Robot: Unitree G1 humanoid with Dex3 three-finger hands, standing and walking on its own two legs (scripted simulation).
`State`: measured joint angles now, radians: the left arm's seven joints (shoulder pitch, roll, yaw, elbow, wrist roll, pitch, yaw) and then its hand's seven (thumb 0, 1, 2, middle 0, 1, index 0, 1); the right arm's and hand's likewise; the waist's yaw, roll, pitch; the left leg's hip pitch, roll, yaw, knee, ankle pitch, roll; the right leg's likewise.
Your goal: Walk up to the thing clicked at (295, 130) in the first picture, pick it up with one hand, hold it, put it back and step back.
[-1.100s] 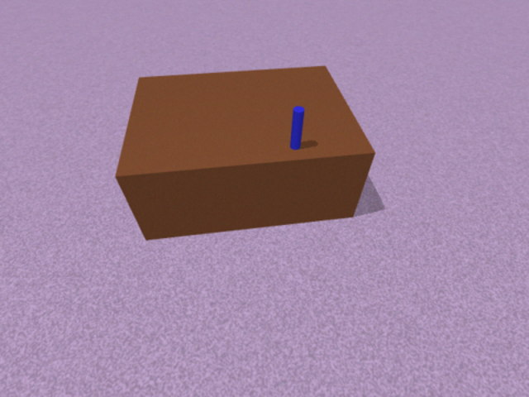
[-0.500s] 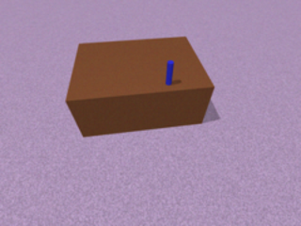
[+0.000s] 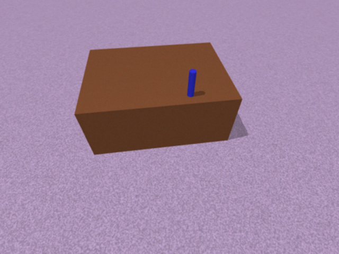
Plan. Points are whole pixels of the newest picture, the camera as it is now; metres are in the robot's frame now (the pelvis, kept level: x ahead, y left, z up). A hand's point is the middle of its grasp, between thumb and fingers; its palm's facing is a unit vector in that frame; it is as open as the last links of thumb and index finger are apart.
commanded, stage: stand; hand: right
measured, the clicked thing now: (191, 83) +1.07 -0.14 -0.28
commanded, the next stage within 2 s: walk up in 0.02 s
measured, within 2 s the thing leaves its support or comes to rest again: neither
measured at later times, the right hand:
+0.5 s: hand (284, 233) +0.20 -0.31 -0.16, palm faces -0.16 +0.93 -0.33, open 7.4 cm
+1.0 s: hand (256, 167) +0.41 -0.30 -0.15, palm faces -0.14 +0.93 -0.34, open 7.4 cm
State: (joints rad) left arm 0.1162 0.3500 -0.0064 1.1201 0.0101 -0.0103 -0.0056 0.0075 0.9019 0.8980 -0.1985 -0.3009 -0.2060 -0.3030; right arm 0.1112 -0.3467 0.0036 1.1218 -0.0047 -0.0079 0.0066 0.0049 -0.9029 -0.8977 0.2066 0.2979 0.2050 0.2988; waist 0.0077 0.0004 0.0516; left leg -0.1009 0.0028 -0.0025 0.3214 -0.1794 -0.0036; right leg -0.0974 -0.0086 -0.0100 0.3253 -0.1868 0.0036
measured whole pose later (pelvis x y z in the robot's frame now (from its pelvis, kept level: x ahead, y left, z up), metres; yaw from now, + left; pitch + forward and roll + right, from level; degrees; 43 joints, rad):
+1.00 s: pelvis +0.31 -0.04 -0.02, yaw +7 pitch -3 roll +2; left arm 0.33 0.42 0.07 0.85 0.02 -0.06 -0.08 0.01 0.90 0.90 -0.20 -0.30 -0.21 -0.30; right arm 0.31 -0.41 -0.06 0.80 -0.01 -0.06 0.07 0.01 -0.90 -0.90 0.21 0.30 0.21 0.30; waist -0.01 0.00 0.06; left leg -0.18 0.02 0.06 0.54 -0.31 0.02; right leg -0.45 -0.11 -0.02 0.70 -0.24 -0.02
